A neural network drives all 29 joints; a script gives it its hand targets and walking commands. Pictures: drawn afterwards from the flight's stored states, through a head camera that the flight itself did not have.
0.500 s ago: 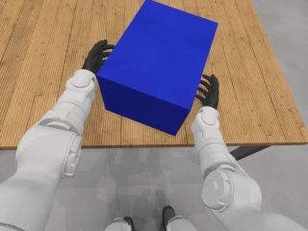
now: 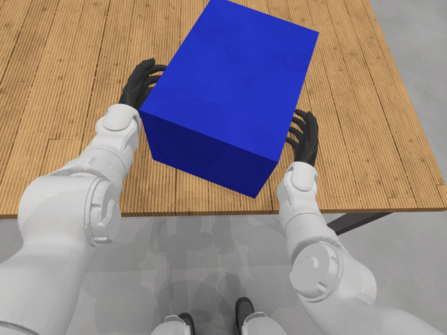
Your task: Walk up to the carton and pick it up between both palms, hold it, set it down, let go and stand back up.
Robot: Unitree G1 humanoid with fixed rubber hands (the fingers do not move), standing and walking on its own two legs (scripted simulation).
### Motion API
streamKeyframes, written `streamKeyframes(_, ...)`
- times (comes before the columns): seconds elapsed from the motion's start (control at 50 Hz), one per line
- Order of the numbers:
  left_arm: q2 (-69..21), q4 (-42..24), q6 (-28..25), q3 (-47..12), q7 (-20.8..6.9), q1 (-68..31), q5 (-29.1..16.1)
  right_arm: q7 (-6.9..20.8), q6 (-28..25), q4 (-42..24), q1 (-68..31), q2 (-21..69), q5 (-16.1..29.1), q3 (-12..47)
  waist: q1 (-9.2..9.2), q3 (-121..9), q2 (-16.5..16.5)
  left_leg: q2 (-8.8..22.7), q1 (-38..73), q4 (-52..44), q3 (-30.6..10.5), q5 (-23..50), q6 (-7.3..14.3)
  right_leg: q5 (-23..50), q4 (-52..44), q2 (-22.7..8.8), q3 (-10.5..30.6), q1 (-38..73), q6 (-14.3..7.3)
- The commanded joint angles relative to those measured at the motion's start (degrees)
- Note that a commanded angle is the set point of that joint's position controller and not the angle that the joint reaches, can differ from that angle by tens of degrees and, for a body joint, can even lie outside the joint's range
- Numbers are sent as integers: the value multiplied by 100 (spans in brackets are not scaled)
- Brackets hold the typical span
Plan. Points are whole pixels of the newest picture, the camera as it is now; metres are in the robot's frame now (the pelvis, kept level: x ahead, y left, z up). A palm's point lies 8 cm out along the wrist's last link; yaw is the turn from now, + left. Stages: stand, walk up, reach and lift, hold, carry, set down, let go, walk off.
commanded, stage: reach and lift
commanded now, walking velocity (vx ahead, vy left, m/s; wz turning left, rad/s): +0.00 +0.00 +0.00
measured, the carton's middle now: (234, 97) +0.54 -0.04 +0.02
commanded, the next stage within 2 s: none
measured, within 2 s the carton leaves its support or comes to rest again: neither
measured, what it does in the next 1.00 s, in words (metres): stands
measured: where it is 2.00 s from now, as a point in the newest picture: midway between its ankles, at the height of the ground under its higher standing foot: outside the picture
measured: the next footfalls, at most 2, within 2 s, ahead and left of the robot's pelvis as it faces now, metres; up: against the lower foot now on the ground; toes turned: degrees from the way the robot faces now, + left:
none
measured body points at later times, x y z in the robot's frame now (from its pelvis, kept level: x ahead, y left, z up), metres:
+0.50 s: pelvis +0.00 +0.00 +0.00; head +0.14 +0.03 +0.43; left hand +0.51 +0.14 +0.05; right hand +0.43 -0.16 +0.01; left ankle -0.01 +0.06 -0.72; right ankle +0.03 -0.17 -0.72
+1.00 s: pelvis +0.00 +0.00 +0.00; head +0.14 +0.03 +0.43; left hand +0.51 +0.14 +0.05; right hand +0.43 -0.16 +0.01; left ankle -0.01 +0.06 -0.72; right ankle +0.03 -0.17 -0.72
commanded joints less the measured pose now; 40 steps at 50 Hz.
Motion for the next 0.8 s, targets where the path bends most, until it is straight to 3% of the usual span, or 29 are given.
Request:
streamKeyframes(0.0,-2398,-127,-182,111,-489,-3347,1024,740,-234,855,-3820,2243,-1076,742,-1089,-3851,666,413,2782,-262,-534,3118,-1119,1108,-43,188,-892,1652,-399)
streamKeyframes(0.06,-2429,-235,-205,-18,-445,-3189,944,737,-261,920,-3708,2286,-901,918,-1017,-3835,631,424,2962,-301,-513,3232,-1096,1117,-52,216,-877,1631,-429)
streamKeyframes(0.1,-2475,-88,-183,-36,-442,-3293,883,745,-263,677,-4026,2226,-956,944,-1075,-3964,513,429,2911,-312,-524,3177,-1117,1156,37,243,-896,1677,-414)
streamKeyframes(0.12,-2508,-157,-185,-82,-457,-3433,878,750,-257,749,-3864,2237,-880,942,-1026,-3983,692,356,2782,-290,-435,2972,-1045,1177,-16,222,-828,1578,-488)
streamKeyframes(0.14,-2472,-180,-201,24,-481,-3219,961,719,-216,766,-3672,2311,-938,976,-1009,-3895,553,319,2579,-312,-406,2776,-1003,1404,32,200,-863,1857,-474)
streamKeyframes(0.18,-2596,-263,-169,-133,-458,-3405,940,721,-237,843,-3807,2339,-847,949,-1077,-3879,780,402,2897,-341,-483,3084,-1074,1075,-52,233,-850,1608,-494)
streamKeyframes(0.22,-2511,-300,-180,-116,-386,-3329,921,790,-224,747,-3869,2288,-854,980,-973,-4008,845,417,3024,-292,-534,3219,-1097,1014,-92,222,-856,1475,-495)
streamKeyframes(0.26,-2559,-223,-202,-107,-433,-3341,941,716,-277,904,-3802,2299,-821,962,-1051,-3815,652,418,2937,-261,-529,3404,-1123,1394,-82,243,-813,1634,-477)
streamKeyframes(0.3,-2537,-255,-210,-15,-470,-3370,1025,684,-253,869,-3761,2499,-865,1025,-1024,-3856,642,385,2710,-360,-452,3188,-1043,1393,8,202,-772,1901,-425)
streamKeyframes(0.32,-2598,-107,-170,-98,-496,-3406,922,697,-231,912,-3810,2401,-847,989,-1109,-3854,523,439,2667,-296,-486,3121,-1024,1289,20,198,-852,1798,-404)
streamKeyframes(0.34,-2653,-150,-152,-134,-457,-3371,922,667,-246,631,-3975,2479,-772,1054,-964,-4049,763,373,2748,-257,-451,3200,-1026,1262,2,208,-841,1682,-471)
streamKeyframes(0.36,-2632,-187,-161,-146,-450,-3351,977,710,-272,737,-3945,2399,-798,998,-1037,-3859,737,462,2857,-261,-546,3477,-1102,1259,-12,218,-835,1651,-457)
streamKeyframes(0.38,-2548,-203,-162,-192,-438,-3393,860,634,-236,936,-3791,2278,-888,972,-1089,-4000,631,411,2748,-219,-487,3222,-1074,1290,-61,240,-855,1631,-476)
streamKeyframes(0.4,-2644,-192,-157,-275,-444,-3466,820,676,-247,794,-3848,2229,-775,970,-1137,-4037,803,369,2786,-176,-430,3119,-1054,1283,-42,266,-904,1503,-543)
streamKeyframes(0.42,-2545,-356,-215,-238,-425,-3402,774,673,-212,852,-3734,2323,-843,1032,-1074,-4106,669,395,2696,-185,-401,2911,-1014,1229,46,263,-885,1559,-513)
streamKeyframes(0.44,-2619,-304,-187,-336,-394,-3455,758,656,-232,690,-3905,2284,-770,1005,-1063,-4204,852,357,2733,-180,-417,3053,-1059,1243,7,260,-843,1509,-537)
streamKeyframes(0.48,-2625,-156,-167,-191,-421,-3463,767,657,-190,574,-3989,2333,-783,1110,-983,-4149,661,365,2428,-227,-419,2769,-981,1341,41,204,-771,1804,-550)
streamKeyframes(0.5,-2588,-213,-172,-263,-433,-3420,771,657,-174,709,-3845,2277,-764,1139,-1091,-4089,646,313,2427,-216,-375,2714,-993,1456,89,185,-808,1897,-515)
streamKeyframes(0.54,-2725,-181,-189,-313,-400,-3307,771,695,-244,631,-4018,2429,-736,1170,-943,-4089,717,425,2568,-214,-478,3082,-1080,1299,71,241,-807,1630,-546)
streamKeyframes(0.56,-2775,-291,-208,-395,-405,-3515,707,651,-223,796,-3851,2431,-734,1143,-1073,-4035,654,391,2573,-205,-453,2947,-1048,1310,0,229,-787,1574,-567)
streamKeyframes(0.58,-2776,-172,-144,-292,-420,-3383,778,656,-237,658,-3936,2431,-715,1148,-966,-4040,749,425,2605,-214,-493,3072,-1014,1327,56,237,-815,1663,-592)
streamKeyframes(0.6,-2683,-187,-159,-337,-433,-3463,777,652,-210,780,-3878,2447,-696,1051,-1089,-3844,690,460,2649,-195,-533,3156,-1038,1343,7,231,-780,1600,-553)
streamKeyframes(0.62,-2655,-172,-151,-282,-438,-3507,764,613,-219,786,-3873,2399,-746,1057,-998,-3858,705,398,2527,-243,-468,2921,-1058,1260,27,239,-798,1637,-562)
streamKeyframes(0.64,-2706,-209,-143,-399,-439,-3542,676,632,-202,834,-3878,2490,-772,1053,-1090,-3924,664,418,2525,-212,-446,2782,-1030,1166,12,217,-814,1561,-561)
streamKeyframes(0.66,-2875,-390,-189,-636,-404,-3613,637,640,-269,861,-3959,2400,-787,1065,-1269,-4229,862,458,2979,-206,-580,3229,-1101,1153,-20,292,-842,1340,-562)
streamKeyframes(0.7,-2792,-314,-183,-428,-378,-3495,699,665,-278,647,-3969,2415,-696,1192,-931,-4118,877,427,2584,-121,-412,3137,-1064,1335,45,243,-798,1457,-620)
streamKeyframes(0.74,-2858,-163,-143,-449,-423,-3449,739,626,-282,655,-4035,2415,-747,1115,-1035,-4230,859,420,2843,-119,-468,3345,-1078,1317,-18,284,-839,1489,-583)
streamKeyframes(0.76,-2960,-347,-226,-484,-407,-3388,671,631,-397,571,-4010,2455,-789,1301,-939,-4538,759,375,2850,-92,-397,3499,-1093,1672,8,273,-825,1623,-585)
streamKeyframes(0.78,-2917,-293,-248,-516,-439,-3494,615,590,-367,726,-3920,2476,-818,1179,-1081,-4386,562,391,2849,-99,-495,3482,-1055,1650,24,289,-829,1605,-522)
